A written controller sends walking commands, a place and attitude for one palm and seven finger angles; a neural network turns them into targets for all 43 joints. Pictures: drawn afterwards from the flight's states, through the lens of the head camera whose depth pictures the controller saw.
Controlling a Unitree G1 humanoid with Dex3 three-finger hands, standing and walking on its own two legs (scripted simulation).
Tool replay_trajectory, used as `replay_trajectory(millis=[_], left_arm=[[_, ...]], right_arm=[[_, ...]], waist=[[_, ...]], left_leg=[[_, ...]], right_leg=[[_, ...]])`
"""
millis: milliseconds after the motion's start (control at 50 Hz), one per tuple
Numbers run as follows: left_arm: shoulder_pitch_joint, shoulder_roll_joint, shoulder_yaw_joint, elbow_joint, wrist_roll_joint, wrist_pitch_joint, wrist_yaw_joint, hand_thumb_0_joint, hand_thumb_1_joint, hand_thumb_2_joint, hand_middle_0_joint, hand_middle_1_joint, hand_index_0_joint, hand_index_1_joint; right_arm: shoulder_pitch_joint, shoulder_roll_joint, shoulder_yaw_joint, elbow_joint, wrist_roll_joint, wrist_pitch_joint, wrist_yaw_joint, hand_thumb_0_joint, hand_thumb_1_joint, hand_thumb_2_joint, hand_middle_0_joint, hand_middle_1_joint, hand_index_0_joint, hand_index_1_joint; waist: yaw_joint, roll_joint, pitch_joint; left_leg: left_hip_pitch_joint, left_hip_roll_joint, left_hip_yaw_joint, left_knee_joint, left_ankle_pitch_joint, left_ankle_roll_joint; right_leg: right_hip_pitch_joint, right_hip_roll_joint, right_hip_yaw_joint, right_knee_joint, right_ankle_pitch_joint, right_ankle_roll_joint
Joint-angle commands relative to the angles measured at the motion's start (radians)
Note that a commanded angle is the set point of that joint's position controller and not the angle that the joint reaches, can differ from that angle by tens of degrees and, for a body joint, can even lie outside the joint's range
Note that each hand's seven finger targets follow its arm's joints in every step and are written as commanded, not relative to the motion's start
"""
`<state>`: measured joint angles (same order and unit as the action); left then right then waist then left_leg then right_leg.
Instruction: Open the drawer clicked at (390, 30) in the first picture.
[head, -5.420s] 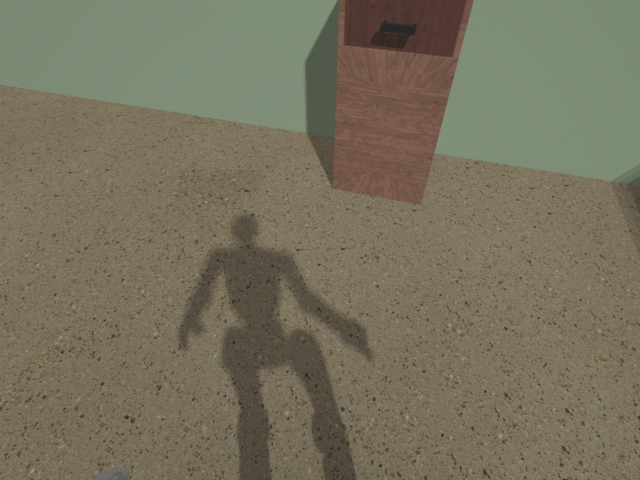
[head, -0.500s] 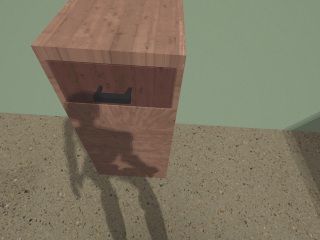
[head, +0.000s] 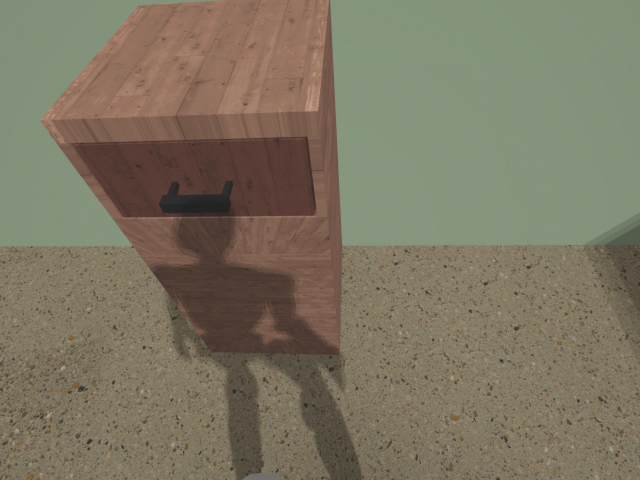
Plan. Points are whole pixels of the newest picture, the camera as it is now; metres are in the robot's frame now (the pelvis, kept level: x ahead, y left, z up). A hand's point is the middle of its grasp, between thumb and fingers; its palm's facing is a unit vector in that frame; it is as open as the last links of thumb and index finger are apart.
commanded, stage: come to a stop and stand still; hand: left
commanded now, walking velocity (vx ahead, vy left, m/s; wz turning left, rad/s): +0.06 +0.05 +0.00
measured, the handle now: (198, 195) +0.55 +0.26 +0.01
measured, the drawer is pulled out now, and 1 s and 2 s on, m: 0.00 0.00 0.00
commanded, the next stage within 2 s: look again from close up in 0.92 s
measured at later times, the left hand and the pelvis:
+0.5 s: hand out of the picture -0.01 +0.23 -0.19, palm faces +0.03 -0.98 -0.18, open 7.4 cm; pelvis +0.00 +0.06 -0.01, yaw -1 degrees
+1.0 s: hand out of the picture +0.03 +0.23 -0.19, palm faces +0.01 -0.98 -0.19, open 7.4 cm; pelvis +0.02 +0.06 -0.01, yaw -1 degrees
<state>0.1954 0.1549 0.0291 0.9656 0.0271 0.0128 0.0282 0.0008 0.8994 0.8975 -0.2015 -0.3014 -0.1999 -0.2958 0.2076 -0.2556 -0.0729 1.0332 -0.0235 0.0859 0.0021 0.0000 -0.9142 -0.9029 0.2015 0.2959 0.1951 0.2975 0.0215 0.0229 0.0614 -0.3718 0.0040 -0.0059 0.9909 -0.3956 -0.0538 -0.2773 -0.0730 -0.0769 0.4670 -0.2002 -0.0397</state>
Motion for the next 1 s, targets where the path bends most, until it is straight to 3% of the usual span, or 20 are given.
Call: replay_trajectory(millis=[0, 40, 80, 120, 140, 160, 180, 200, 220, 240, 260, 320, 340, 360, 400, 480, 700, 900, 980], left_arm=[[0.090, 0.243, 0.063, -0.019, 0.006, -0.010, 0.008, 0.000, 0.900, 0.900, -0.200, -0.300, -0.200, -0.300], [0.081, 0.247, 0.064, -0.014, 0.008, -0.008, 0.004, 0.000, 0.900, 0.900, -0.200, -0.300, -0.200, -0.300], [0.068, 0.250, 0.067, -0.006, 0.010, -0.005, 0.004, 0.000, 0.900, 0.900, -0.200, -0.300, -0.200, -0.300], [0.043, 0.237, 0.063, 0.008, 0.001, 0.001, 0.004, 0.000, 0.900, 0.900, -0.200, -0.300, -0.200, -0.300], [0.033, 0.219, 0.057, 0.015, -0.005, 0.005, 0.002, 0.000, 0.900, 0.900, -0.200, -0.300, -0.200, -0.300], [0.030, 0.180, 0.047, 0.016, -0.010, 0.009, 0.000, 0.000, 0.900, 0.900, -0.200, -0.300, -0.200, -0.300], [0.047, 0.127, 0.035, 0.010, -0.016, 0.011, -0.004, 0.000, 0.900, 0.900, -0.200, -0.300, -0.200, -0.300], [0.044, 0.098, 0.028, 0.007, -0.014, 0.010, -0.007, 0.000, 0.900, 0.900, -0.200, -0.300, -0.200, -0.300], [0.032, 0.094, 0.022, 0.019, -0.008, 0.010, -0.011, 0.000, 0.900, 0.900, -0.200, -0.300, -0.200, -0.300], [0.033, 0.095, 0.017, 0.039, -0.004, 0.013, -0.011, 0.000, 0.900, 0.900, -0.200, -0.300, -0.200, -0.300], [0.060, 0.095, 0.014, 0.059, -0.004, 0.011, -0.014, 0.000, 0.900, 0.900, -0.200, -0.300, -0.200, -0.300], [0.110, 0.112, 0.002, 0.107, -0.010, -0.005, -0.011, 0.000, 0.900, 0.900, -0.200, -0.300, -0.200, -0.300], [0.126, 0.122, -0.002, 0.120, -0.011, -0.010, -0.008, 0.000, 0.900, 0.900, -0.200, -0.300, -0.200, -0.300], [0.113, 0.127, -0.001, 0.131, -0.012, -0.013, -0.006, 0.000, 0.900, 0.900, -0.200, -0.300, -0.200, -0.300], [0.107, 0.118, -0.006, 0.138, -0.015, -0.016, -0.002, 0.000, 0.900, 0.900, -0.200, -0.300, -0.200, -0.300], [0.104, 0.102, -0.010, 0.148, -0.016, -0.013, 0.003, 0.000, 0.900, 0.900, -0.200, -0.300, -0.200, -0.300], [0.120, 0.080, -0.013, 0.166, -0.019, -0.016, 0.011, 0.000, 0.900, 0.900, -0.200, -0.300, -0.200, -0.300], [0.118, 0.079, -0.010, 0.163, -0.020, -0.019, 0.015, 0.000, 0.900, 0.900, -0.200, -0.300, -0.200, -0.300], [0.119, 0.078, -0.010, 0.162, -0.019, -0.019, 0.015, 0.000, 0.900, 0.900, -0.200, -0.300, -0.200, -0.300]], right_arm=[[-0.017, -0.033, 0.003, -0.075, 0.006, -0.033, 0.004, 0.000, -0.900, -0.900, 0.200, 0.300, 0.200, 0.300], [-0.004, -0.028, 0.007, -0.073, 0.010, -0.041, 0.004, 0.000, -0.900, -0.900, 0.200, 0.300, 0.200, 0.300], [0.026, -0.017, 0.014, -0.066, 0.012, -0.053, -0.001, 0.000, -0.900, -0.900, 0.200, 0.300, 0.200, 0.300], [0.100, -0.006, 0.022, -0.034, 0.013, -0.064, -0.008, 0.000, -0.900, -0.900, 0.200, 0.300, 0.200, 0.300], [0.132, -0.004, 0.025, -0.017, 0.014, -0.072, -0.011, 0.000, -0.900, -0.900, 0.200, 0.300, 0.200, 0.300], [0.150, -0.025, 0.024, -0.013, 0.013, -0.078, -0.013, 0.000, -0.900, -0.900, 0.200, 0.300, 0.200, 0.300], [0.135, -0.079, 0.018, -0.022, 0.002, -0.082, -0.016, 0.000, -0.900, -0.900, 0.200, 0.300, 0.200, 0.300], [0.089, -0.117, 0.019, -0.045, 0.001, -0.079, -0.020, 0.000, -0.900, -0.900, 0.200, 0.300, 0.200, 0.300], [0.032, -0.106, 0.023, -0.046, 0.000, -0.081, -0.025, 0.000, -0.900, -0.900, 0.200, 0.300, 0.200, 0.300], [-0.003, -0.085, 0.031, -0.040, 0.003, -0.086, -0.028, 0.000, -0.900, -0.900, 0.200, 0.300, 0.200, 0.300], [-0.014, -0.068, 0.035, -0.033, 0.005, -0.088, -0.033, 0.000, -0.900, -0.900, 0.200, 0.300, 0.200, 0.300], [0.031, -0.038, 0.045, -0.002, 0.012, -0.097, -0.039, 0.000, -0.900, -0.900, 0.200, 0.300, 0.200, 0.300], [0.052, -0.026, 0.045, 0.010, 0.016, -0.102, -0.039, 0.000, -0.900, -0.900, 0.200, 0.300, 0.200, 0.300], [0.070, -0.024, 0.044, 0.021, 0.018, -0.100, -0.038, 0.000, -0.900, -0.900, 0.200, 0.300, 0.200, 0.300], [0.094, -0.018, 0.046, 0.038, 0.019, -0.100, -0.038, 0.000, -0.900, -0.900, 0.200, 0.300, 0.200, 0.300], [0.104, -0.009, 0.054, 0.061, 0.018, -0.107, -0.040, 0.000, -0.900, -0.900, 0.200, 0.300, 0.200, 0.300], [0.151, 0.018, 0.056, 0.096, 0.017, -0.116, -0.050, 0.000, -0.900, -0.900, 0.200, 0.300, 0.200, 0.300], [0.177, 0.027, 0.053, 0.107, 0.017, -0.117, -0.053, 0.000, -0.900, -0.900, 0.200, 0.300, 0.200, 0.300], [0.173, 0.028, 0.051, 0.107, 0.017, -0.115, -0.053, 0.000, -0.900, -0.900, 0.200, 0.300, 0.200, 0.300]], waist=[[0.040, -0.200, -0.083], [0.038, -0.222, -0.082], [0.025, -0.228, -0.099], [-0.009, -0.210, -0.112], [-0.027, -0.181, -0.103], [-0.035, -0.092, -0.099], [-0.024, 0.081, -0.062], [-0.009, 0.134, -0.020], [0.003, 0.148, 0.007], [0.011, 0.183, 0.041], [0.024, 0.179, 0.043], [0.019, 0.113, 0.011], [0.012, 0.077, -0.004], [-0.001, -0.017, -0.017], [-0.011, -0.065, -0.026], [-0.007, -0.017, -0.007], [-0.010, 0.011, -0.009], [-0.013, -0.013, -0.015], [-0.014, -0.019, 0.003]], left_leg=[[-0.041, 0.020, 0.010, -0.143, -0.021, 0.009], [-0.001, 0.016, 0.027, -0.225, -0.027, 0.019], [0.051, 0.011, 0.044, -0.339, -0.025, 0.029], [0.185, 0.001, 0.067, -0.509, 0.085, 0.038], [0.275, 0.005, 0.077, -0.606, 0.149, 0.044], [0.320, 0.062, 0.017, -0.661, 0.142, 0.056], [0.253, 0.196, -0.144, -0.725, 0.096, 0.103], [0.111, 0.283, -0.217, -0.789, 0.021, 0.148], [0.027, 0.270, -0.223, -0.832, -0.034, 0.160], [-0.001, 0.235, -0.172, -0.838, -0.012, 0.150], [0.016, 0.206, -0.128, -0.810, 0.055, 0.137], [0.116, 0.140, -0.048, -0.695, 0.278, 0.107], [0.138, 0.124, -0.030, -0.667, 0.307, 0.096], [0.150, 0.118, -0.023, -0.647, 0.308, 0.082], [0.182, 0.112, -0.006, -0.639, 0.291, 0.071], [0.171, 0.119, -0.017, -0.670, 0.303, 0.074], [0.208, 0.117, -0.001, -0.655, 0.444, 0.070], [0.230, 0.117, 0.007, -0.646, 0.508, 0.069], [0.227, 0.116, 0.008, -0.651, 0.464, 0.069]], right_leg=[[0.157, -0.244, 0.268, -0.212, 0.064, -0.107], [0.137, -0.230, 0.274, -0.232, -0.014, -0.107], [0.137, -0.220, 0.260, -0.218, 0.005, -0.107], [0.068, -0.180, 0.223, -0.184, -0.028, -0.070], [-0.003, -0.144, 0.188, -0.157, -0.085, -0.035], [-0.065, -0.094, 0.144, -0.089, -0.148, -0.001], [-0.115, -0.020, 0.070, 0.001, -0.171, 0.035], [-0.071, 0.010, 0.003, 0.057, -0.159, 0.056], [-0.019, 0.015, 0.006, 0.096, -0.131, 0.062], [0.016, 0.006, 0.014, 0.114, -0.104, 0.062], [0.025, 0.004, 0.022, 0.103, -0.071, 0.057], [0.079, -0.016, 0.054, -0.037, 0.078, 0.054], [0.106, -0.036, 0.070, -0.063, 0.134, 0.049], [0.115, -0.038, 0.086, -0.064, 0.170, 0.044], [0.102, -0.047, 0.090, -0.075, 0.183, 0.041], [0.114, -0.038, 0.078, -0.075, 0.146, 0.047], [0.146, -0.040, 0.063, -0.058, 0.233, 0.042], [0.160, -0.039, 0.058, -0.044, 0.286, 0.038], [0.148, -0.038, 0.063, -0.052, 0.263, 0.038]])
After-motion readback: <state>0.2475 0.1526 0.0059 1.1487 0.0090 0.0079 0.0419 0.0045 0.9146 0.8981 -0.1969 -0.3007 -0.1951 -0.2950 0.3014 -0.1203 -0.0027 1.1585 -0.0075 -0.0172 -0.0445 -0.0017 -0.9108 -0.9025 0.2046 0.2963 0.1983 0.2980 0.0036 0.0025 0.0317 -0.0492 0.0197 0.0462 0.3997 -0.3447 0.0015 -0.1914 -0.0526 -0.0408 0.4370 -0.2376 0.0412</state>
